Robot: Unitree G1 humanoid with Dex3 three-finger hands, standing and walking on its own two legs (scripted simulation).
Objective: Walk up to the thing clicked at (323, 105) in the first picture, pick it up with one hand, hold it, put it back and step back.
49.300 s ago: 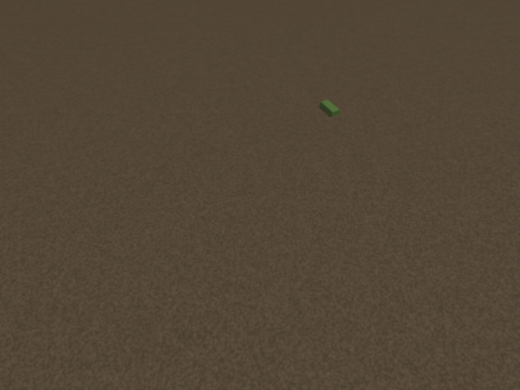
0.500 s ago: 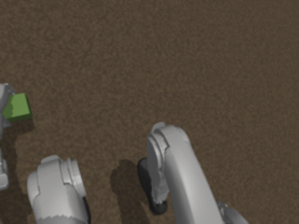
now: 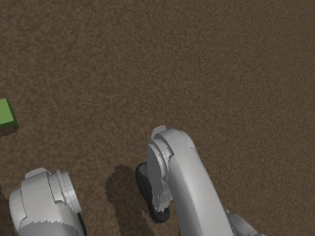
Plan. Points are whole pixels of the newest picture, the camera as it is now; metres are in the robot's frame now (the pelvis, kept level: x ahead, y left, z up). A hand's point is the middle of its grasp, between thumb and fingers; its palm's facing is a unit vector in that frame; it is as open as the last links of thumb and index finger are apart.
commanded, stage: rest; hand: left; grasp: from above
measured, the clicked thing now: out of the picture +0.46 +0.30 -0.26
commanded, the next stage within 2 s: open in 0.68 s
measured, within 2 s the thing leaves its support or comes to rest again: rests again in 0.34 s
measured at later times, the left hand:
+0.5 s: hand out of the picture +0.45 +0.29 -0.25, palm faces -0.46 -0.14 -0.88, open 8.9 cm
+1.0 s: hand out of the picture +0.45 +0.29 -0.25, palm faces -0.46 -0.13 -0.88, open 9.4 cm
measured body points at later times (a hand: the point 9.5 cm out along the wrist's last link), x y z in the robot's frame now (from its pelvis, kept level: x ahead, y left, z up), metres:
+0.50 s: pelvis +0.00 +0.01 +0.00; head +0.27 +0.12 +0.33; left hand +0.47 +0.29 -0.20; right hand +0.03 -0.26 -0.06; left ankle +0.05 +0.12 -0.27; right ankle +0.11 -0.13 -0.27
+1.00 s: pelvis -0.01 +0.01 +0.00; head +0.27 +0.12 +0.33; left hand +0.47 +0.29 -0.20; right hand +0.03 -0.25 -0.05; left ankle +0.05 +0.12 -0.27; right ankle +0.11 -0.13 -0.27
